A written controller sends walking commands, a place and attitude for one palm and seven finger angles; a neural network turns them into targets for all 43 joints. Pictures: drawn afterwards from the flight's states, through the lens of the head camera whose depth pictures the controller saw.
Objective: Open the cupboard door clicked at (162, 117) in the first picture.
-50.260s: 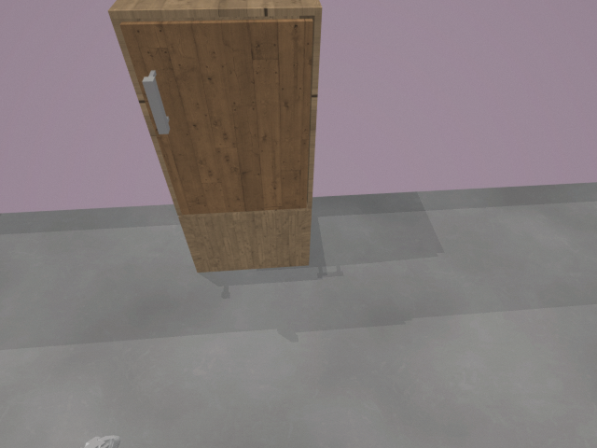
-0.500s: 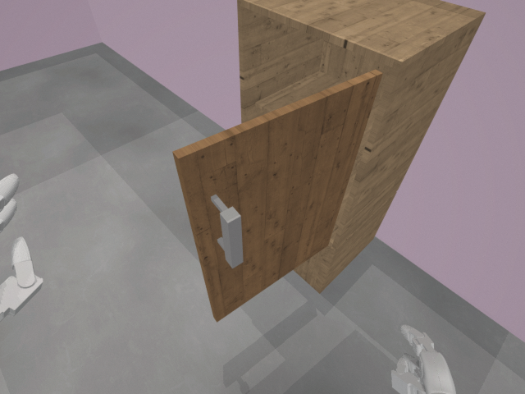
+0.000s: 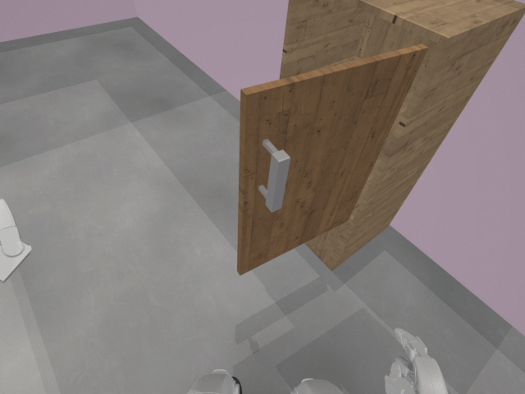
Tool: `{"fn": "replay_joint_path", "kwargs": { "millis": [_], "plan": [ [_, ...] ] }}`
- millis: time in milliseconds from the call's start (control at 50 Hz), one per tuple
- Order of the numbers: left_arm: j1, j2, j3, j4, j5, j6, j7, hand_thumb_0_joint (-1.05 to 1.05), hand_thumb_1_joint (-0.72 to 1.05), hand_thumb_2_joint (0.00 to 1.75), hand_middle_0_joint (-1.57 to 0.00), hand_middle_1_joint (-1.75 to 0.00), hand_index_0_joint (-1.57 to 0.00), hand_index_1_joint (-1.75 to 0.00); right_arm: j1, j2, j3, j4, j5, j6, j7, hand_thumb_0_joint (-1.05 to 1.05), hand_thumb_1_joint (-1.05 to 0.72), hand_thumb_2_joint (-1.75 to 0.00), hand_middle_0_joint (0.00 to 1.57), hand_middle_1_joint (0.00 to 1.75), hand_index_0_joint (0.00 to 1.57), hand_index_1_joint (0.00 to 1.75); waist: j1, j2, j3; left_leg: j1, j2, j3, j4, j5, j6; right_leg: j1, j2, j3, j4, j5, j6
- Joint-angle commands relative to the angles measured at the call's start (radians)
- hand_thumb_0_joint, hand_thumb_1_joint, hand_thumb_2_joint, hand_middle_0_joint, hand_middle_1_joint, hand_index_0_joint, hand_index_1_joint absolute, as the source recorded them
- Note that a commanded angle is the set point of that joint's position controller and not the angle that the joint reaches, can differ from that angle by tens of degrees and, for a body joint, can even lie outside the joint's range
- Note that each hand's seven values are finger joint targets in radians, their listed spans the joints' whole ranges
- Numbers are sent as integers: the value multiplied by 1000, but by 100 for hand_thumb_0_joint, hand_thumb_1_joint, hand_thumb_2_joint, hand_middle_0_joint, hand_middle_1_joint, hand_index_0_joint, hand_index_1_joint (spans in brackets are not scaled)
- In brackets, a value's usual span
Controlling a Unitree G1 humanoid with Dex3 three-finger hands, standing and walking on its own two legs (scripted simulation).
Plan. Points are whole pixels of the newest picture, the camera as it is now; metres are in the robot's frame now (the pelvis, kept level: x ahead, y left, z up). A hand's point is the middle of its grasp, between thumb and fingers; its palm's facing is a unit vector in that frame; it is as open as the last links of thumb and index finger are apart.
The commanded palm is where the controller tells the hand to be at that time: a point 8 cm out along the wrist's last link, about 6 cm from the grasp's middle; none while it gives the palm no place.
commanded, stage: step back with the hand held close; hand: left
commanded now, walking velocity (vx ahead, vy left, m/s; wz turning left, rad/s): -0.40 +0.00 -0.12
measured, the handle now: (270, 176) +0.49 +0.02 +0.04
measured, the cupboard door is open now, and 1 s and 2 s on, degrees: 83 83 83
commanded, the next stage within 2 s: stop stepping back and stand still in 0.04 s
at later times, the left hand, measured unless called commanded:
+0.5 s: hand out of the picture +0.12 +0.25 +0.19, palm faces +0.32 -0.86 -0.40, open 7.4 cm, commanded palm +0.05 +0.29 +0.20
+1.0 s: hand out of the picture +0.07 +0.27 +0.19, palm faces +0.35 -0.83 -0.43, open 7.4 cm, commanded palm +0.01 +0.31 +0.20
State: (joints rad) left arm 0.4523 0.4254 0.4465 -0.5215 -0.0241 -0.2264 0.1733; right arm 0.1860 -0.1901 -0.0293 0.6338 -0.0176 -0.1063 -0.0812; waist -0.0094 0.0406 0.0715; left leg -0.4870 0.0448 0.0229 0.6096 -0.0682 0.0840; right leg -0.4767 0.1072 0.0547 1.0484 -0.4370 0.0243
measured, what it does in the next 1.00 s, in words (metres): walks backwards: right foot, then left foot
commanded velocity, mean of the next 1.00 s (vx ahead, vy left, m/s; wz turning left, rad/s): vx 0.12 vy -0.01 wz -0.01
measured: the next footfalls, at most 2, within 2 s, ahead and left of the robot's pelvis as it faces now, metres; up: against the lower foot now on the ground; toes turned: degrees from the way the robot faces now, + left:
right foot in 0.22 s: -0.12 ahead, -0.06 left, +0.00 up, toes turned -11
left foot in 0.36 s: +0.04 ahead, +0.07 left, +0.00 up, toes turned -7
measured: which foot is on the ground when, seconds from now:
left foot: down 0.00-0.20, up 0.22-0.34, down 0.36-0.56, up 0.58-0.88, down 0.90-1.00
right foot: up 0.00-0.20, down 0.22-1.00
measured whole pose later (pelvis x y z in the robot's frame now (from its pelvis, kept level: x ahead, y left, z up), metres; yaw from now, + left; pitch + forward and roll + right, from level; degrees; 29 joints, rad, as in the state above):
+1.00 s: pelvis -0.17 +0.03 +0.01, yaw -8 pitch -2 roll +1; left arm 0.51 0.41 0.43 -0.47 -0.02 -0.22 0.16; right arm 0.25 -0.18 -0.01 0.67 -0.02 -0.16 -0.09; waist -0.02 -0.05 0.00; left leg -0.23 0.04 0.07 0.54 -0.27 -0.02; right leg -0.30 0.00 -0.05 0.72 -0.43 0.00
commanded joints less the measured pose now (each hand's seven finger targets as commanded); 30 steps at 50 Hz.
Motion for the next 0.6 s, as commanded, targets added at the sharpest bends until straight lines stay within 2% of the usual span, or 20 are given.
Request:
{"fn": "replay_joint_path", "kwargs": {
  "millis": [0,80,140,160,180,200,220,240,260,300,340,360,380,420,480,500,520,540,560,580],
  "plan": [
    [21,142,98,-248,-33,-53,24,0,90,90,-20,-30,-20,-30,-106,-137,-54,-141,9,-73,33,0,-90,-90,20,30,20,30,16,176,-196,-14,253,-210,-447,-520,15,170,-4,-60,162,-87,-15],
    [-40,148,56,-267,-40,-48,16,0,90,90,-20,-30,-20,-30,-91,-129,-33,-112,4,-75,39,0,-90,-90,20,30,20,30,10,229,-235,121,208,-143,-526,-507,-72,254,18,-150,-158,-172,-47],
    [-22,179,81,-249,-58,-63,-2,0,90,90,-20,-30,-20,-30,-67,-109,-23,-112,-9,-66,46,0,-90,-90,20,30,20,30,20,218,-258,253,151,-65,-435,-342,-163,302,-16,-139,-639,-158,-98],
    [-15,203,93,-248,-51,-72,-9,0,90,90,-20,-30,-20,-30,-46,-103,-23,-107,-2,-58,49,0,-90,-90,20,30,20,30,13,90,-247,317,60,47,-203,-244,-185,226,-122,-18,-820,-118,-145],
    [-5,244,123,-248,-43,-80,-8,0,90,90,-20,-30,-20,-30,-53,-104,-21,-101,5,-45,46,0,-90,-90,20,30,20,30,19,-126,-177,369,-8,46,150,-189,-170,-21,-312,216,-930,-50,-192],
    [-32,296,158,-308,-43,-83,0,0,90,90,-20,-30,-20,-30,-90,-116,-12,-118,-7,-42,43,0,-90,-90,20,30,20,30,33,-164,-158,238,-45,21,372,-268,-152,-29,-425,251,-928,109,-234],
    [-63,298,171,-282,-40,-77,1,0,90,90,-20,-30,-20,-30,-90,-107,3,-115,-16,-56,40,0,-90,-90,20,30,20,30,29,-170,-222,177,-45,-25,434,-286,-145,47,-446,241,-862,192,-272],
    [-42,192,93,-215,-47,-43,-15,0,90,90,-20,-30,-20,-30,-48,-115,-9,-117,13,-49,27,0,-90,-90,20,30,20,30,0,-233,-159,115,-31,-74,369,-243,-121,131,-344,141,-753,277,-218],
    [-27,189,109,-183,-45,-19,-15,0,90,90,-20,-30,-20,-30,-75,-117,-5,-138,23,-51,13,0,-90,-90,20,30,20,30,-9,-224,-105,147,-6,-56,203,-217,-102,141,-306,100,-706,350,-171],
    [-42,181,109,-140,-45,2,-14,0,90,90,-20,-30,-20,-30,-59,-135,1,-122,26,-51,-7,0,-90,-90,20,30,20,30,-28,-17,-89,336,-16,-41,-109,-98,-83,115,-201,-7,-569,279,-80],
    [-94,175,92,-163,-44,-10,-13,0,90,90,-20,-30,-20,-30,-58,-161,-1,-140,28,-78,-12,0,-90,-90,20,30,20,30,-15,207,-110,355,158,-337,-305,-70,-6,120,-72,-61,-383,65,-13],
    [-73,194,102,-145,-44,-22,-11,0,90,90,-20,-30,-20,-30,-58,-135,5,-121,14,-92,-12,0,-90,-90,20,30,20,30,-19,242,-150,322,206,-475,-464,-368,-33,120,-47,-38,-266,-108,-19],
    [-47,211,114,-176,-41,-22,-6,0,90,90,-20,-30,-20,-30,-67,-131,5,-131,3,-95,-10,0,-90,-90,20,30,20,30,-5,205,-145,215,222,-507,-568,-633,-68,181,-39,-31,-190,-127,-34],
    [32,221,124,-244,-37,-23,-2,0,90,90,-20,-30,-20,-30,-82,-132,0,-145,0,-97,-3,0,-90,-90,20,30,20,30,19,171,-174,130,180,-362,-572,-659,-87,293,-19,-85,-224,-89,-56],
    [174,167,89,-263,-28,3,1,0,90,90,-20,-30,-20,-30,-74,-139,-6,-156,-3,-78,7,0,-90,-90,20,30,20,30,20,231,-169,0,94,-151,-478,-568,-78,494,-7,-169,-481,-102,-69],
    [192,170,94,-253,-21,8,0,0,90,90,-20,-30,-20,-30,-75,-139,-11,-156,-4,-63,6,0,-90,-90,20,30,20,30,24,190,-140,-80,54,-95,-375,-560,-92,546,-30,-142,-586,-86,-80],
    [220,205,132,-229,-15,12,-1,0,90,90,-20,-30,-20,-30,-59,-126,-12,-154,-1,-49,7,0,-90,-90,20,30,20,30,24,42,-137,-81,-13,-20,-138,-473,-98,498,-122,-39,-734,-78,-102],
    [175,215,129,-236,-9,8,-5,0,90,90,-20,-30,-20,-30,-57,-120,-17,-146,-1,-28,10,0,-90,-90,20,30,20,30,18,-185,-103,-104,-68,18,262,-357,-98,315,-369,301,-894,-205,-186],
    [47,248,159,-273,-24,-12,-13,0,90,90,-20,-30,-20,-30,-46,-153,-24,-119,-13,-25,8,0,-90,-90,20,30,20,30,3,-182,-72,-166,-59,-12,508,-297,-112,169,-480,378,-918,-208,-243],
    [12,237,163,-188,-18,-22,-9,0,90,90,-20,-30,-20,-30,-34,-139,-28,-107,-5,-36,6,0,-90,-90,20,30,20,30,-14,-167,-88,-191,-28,-53,616,-290,-112,125,-473,401,-931,-391,-246]
  ]
}}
